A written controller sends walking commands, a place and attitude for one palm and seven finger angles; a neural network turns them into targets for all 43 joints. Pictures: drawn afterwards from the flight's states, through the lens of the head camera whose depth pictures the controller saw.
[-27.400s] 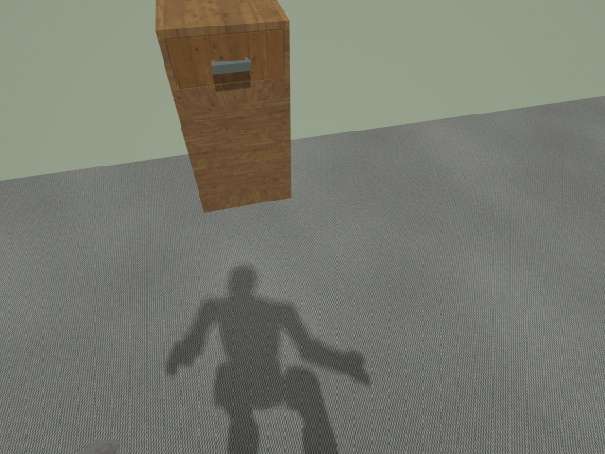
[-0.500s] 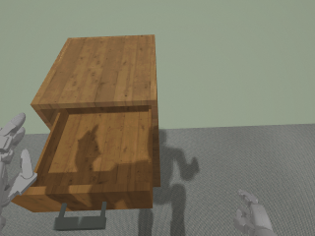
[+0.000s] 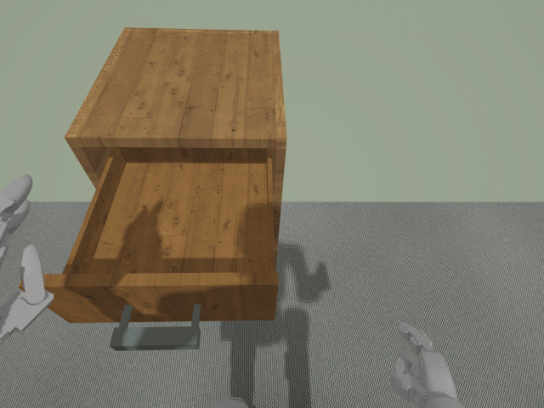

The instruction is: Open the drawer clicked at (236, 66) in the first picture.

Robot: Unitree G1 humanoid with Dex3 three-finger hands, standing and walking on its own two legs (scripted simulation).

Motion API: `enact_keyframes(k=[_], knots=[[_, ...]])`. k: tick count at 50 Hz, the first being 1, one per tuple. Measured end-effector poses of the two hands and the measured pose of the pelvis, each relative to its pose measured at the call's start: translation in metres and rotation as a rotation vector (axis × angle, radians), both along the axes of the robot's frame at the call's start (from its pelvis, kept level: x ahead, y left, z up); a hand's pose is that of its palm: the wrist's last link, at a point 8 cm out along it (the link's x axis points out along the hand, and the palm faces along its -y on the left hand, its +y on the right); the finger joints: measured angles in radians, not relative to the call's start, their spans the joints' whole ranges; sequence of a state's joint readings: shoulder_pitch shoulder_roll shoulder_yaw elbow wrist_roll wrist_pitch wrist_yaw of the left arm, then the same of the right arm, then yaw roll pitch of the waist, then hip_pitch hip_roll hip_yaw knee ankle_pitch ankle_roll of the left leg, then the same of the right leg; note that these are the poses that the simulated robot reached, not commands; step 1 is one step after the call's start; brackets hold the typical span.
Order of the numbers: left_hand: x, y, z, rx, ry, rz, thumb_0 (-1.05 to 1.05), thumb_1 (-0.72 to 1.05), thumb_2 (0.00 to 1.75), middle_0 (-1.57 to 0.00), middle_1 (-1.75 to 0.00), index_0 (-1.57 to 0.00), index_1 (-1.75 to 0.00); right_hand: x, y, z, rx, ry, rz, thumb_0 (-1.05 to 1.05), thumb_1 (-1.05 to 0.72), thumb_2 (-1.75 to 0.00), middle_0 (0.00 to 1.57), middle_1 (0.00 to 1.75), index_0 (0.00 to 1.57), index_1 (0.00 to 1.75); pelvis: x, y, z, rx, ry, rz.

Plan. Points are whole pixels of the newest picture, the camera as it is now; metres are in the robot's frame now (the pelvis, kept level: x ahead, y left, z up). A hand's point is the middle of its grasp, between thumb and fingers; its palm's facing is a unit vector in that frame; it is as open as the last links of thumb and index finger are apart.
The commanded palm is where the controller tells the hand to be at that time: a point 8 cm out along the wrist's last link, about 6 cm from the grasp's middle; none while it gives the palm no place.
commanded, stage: step back with the hand held close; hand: left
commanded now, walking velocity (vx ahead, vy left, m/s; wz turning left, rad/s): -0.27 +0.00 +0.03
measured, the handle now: (159, 324) +0.24 +0.20 -0.07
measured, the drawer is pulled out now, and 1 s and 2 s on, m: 0.29 0.29 0.29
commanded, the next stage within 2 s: stop stepping back and stand still in 0.60 s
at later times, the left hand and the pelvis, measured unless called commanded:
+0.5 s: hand (36, 327) +0.16 +0.22 +0.18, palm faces +0.19 -0.87 -0.45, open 7.4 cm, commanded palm +0.09 +0.28 +0.19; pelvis -0.06 +0.01 +0.01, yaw -4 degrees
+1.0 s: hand out of the picture +0.04 +0.19 +0.17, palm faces +0.24 -0.83 -0.51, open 7.4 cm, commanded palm -0.04 +0.25 +0.19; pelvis -0.17 -0.02 +0.00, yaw -2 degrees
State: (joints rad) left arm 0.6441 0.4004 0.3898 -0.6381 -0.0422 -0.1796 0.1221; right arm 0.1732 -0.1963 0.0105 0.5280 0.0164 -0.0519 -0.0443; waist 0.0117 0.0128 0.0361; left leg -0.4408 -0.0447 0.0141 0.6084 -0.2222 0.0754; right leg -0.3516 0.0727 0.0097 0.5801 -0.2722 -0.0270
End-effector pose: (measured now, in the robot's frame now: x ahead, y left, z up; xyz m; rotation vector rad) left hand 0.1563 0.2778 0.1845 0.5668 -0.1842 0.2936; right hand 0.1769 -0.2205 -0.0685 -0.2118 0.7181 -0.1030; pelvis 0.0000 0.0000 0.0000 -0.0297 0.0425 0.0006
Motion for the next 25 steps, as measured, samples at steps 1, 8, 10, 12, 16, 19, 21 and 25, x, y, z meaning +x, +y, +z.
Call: enact_keyframes(k=[1,8,10,12,16,19,21,25], knots=[[-0.002,-0.001,-0.001,-0.01,-0.006,-0.001,0.01,0.89,0.9,-0.21,-0.3,-0.21,-0.31,-0.003,0.0,-0.001,-0.001,0.006,0.003,0.01,-0.9,-0.9,0.21,0.3,0.2,0.3,-0.001,0.0,0.0,-0.004,0.002,0.004],[-0.009,0.007,-0.003,-0.052,-0.071,-0.041,0.01,0.89,0.9,-0.21,-0.3,-0.21,-0.31,-0.026,-0.004,0.0,-0.064,0.072,-0.025,0.01,-0.9,-0.9,0.21,0.3,0.2,0.31,-0.007,0.01,-0.002,-0.024,-0.004,0.03],[-0.009,0.014,-0.002,-0.028,-0.071,-0.05,0.01,0.89,0.9,-0.21,-0.3,-0.21,-0.31,-0.029,-0.003,0.003,-0.078,0.068,-0.037,0.01,-0.9,-0.9,0.21,0.3,0.2,0.31,-0.011,0.013,-0.001,-0.017,-0.004,0.012],[-0.008,0.02,0.002,-0.009,-0.067,-0.05,0.01,0.89,0.9,-0.21,-0.3,-0.21,-0.31,-0.032,0.0,0.008,-0.087,0.048,-0.04,0.01,-0.9,-0.9,0.21,0.3,0.2,0.3,-0.015,0.016,0.002,-0.022,0.003,-0.001],[-0.009,0.02,0.011,-0.013,-0.085,-0.076,0.01,0.89,0.9,-0.21,-0.3,-0.21,-0.31,-0.039,0.007,0.019,-0.077,0.015,-0.035,0.01,-0.9,-0.9,0.21,0.3,0.2,0.3,-0.025,0.017,0.009,-0.035,0.023,-0.039],[-0.011,0.011,0.013,-0.038,-0.098,-0.127,0.01,0.89,0.9,-0.21,-0.3,-0.21,-0.31,-0.047,0.01,0.024,-0.071,-0.001,-0.027,0.01,-0.9,-0.9,0.21,0.3,0.2,0.3,-0.034,0.017,0.013,-0.045,0.038,-0.06],[-0.014,0.004,0.013,-0.047,-0.1,-0.163,0.01,0.89,0.9,-0.21,-0.3,-0.21,-0.31,-0.053,0.01,0.026,-0.068,-0.008,-0.022,0.01,-0.9,-0.9,0.21,0.3,0.2,0.3,-0.042,0.014,0.013,-0.048,0.048,-0.065],[-0.025,-0.009,0.014,-0.032,-0.091,-0.215,0.01,0.89,0.9,-0.21,-0.3,-0.21,-0.31,-0.07,0.005,0.025,-0.066,-0.011,-0.013,0.01,-0.9,-0.9,0.21,0.3,0.2,0.31,-0.062,0.006,0.012,-0.042,0.068,-0.065]])
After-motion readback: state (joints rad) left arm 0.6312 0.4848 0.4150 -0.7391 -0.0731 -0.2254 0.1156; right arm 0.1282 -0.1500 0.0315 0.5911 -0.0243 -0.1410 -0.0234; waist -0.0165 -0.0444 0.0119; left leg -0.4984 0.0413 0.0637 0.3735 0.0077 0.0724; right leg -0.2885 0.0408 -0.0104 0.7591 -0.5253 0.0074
